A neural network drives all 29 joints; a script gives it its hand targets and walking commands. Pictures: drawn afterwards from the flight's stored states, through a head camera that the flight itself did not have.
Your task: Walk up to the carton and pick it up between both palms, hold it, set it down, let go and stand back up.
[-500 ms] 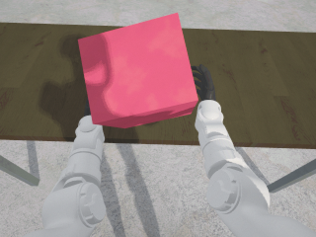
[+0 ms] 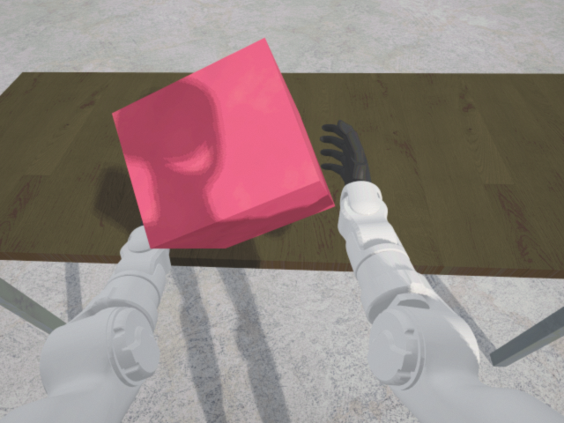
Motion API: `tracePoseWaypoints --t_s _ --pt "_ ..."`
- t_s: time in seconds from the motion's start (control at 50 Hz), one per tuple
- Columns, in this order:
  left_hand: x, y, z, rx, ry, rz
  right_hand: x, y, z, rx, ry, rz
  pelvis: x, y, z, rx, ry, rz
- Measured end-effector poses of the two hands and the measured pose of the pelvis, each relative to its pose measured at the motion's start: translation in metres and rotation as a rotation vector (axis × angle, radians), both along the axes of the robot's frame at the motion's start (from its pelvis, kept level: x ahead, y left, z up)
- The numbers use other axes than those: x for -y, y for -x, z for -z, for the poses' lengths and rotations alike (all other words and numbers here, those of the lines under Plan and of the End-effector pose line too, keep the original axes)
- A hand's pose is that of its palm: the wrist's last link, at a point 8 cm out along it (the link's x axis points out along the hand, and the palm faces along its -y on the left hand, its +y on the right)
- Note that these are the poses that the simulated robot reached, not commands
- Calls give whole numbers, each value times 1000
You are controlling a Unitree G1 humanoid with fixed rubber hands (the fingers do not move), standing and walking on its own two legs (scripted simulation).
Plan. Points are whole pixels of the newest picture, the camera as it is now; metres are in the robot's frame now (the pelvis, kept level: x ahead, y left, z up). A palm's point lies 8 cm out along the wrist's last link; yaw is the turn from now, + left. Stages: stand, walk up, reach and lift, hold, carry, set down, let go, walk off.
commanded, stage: set down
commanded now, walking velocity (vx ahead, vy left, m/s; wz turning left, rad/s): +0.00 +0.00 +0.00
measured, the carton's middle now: (240, 166) +0.46 +0.13 +0.11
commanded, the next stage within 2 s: none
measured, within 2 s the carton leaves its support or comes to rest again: rests again in 1.76 s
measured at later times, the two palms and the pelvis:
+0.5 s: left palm (174, 216) +0.40 +0.24 +0.04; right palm (367, 202) +0.45 -0.06 +0.07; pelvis -0.01 +0.02 +0.00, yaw -2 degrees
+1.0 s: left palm (161, 179) +0.46 +0.27 +0.07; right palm (355, 146) +0.49 -0.03 +0.13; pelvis +0.00 +0.03 -0.01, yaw -2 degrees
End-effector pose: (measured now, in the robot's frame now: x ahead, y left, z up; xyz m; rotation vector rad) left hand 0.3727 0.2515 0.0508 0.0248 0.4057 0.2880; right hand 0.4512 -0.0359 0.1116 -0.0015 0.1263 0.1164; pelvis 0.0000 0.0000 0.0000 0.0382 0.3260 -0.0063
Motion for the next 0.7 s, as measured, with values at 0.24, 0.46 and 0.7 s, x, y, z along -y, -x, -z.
tracePoseWaypoints --t_s 0.24,0.46,0.7 --pt "10 -47 22 38 81 81 -2 -21 -21 26 92 118 -30 5 3 -4 29 -2" --pt "19 -38 15 39 55 -2 27 -4 28 -99 37 99 -27 13 2 -31 20 25" --pt "-20 -17 -8 88 52 -132 17 31 80 -238 35 -18 -5 10 3 -99 -4 24"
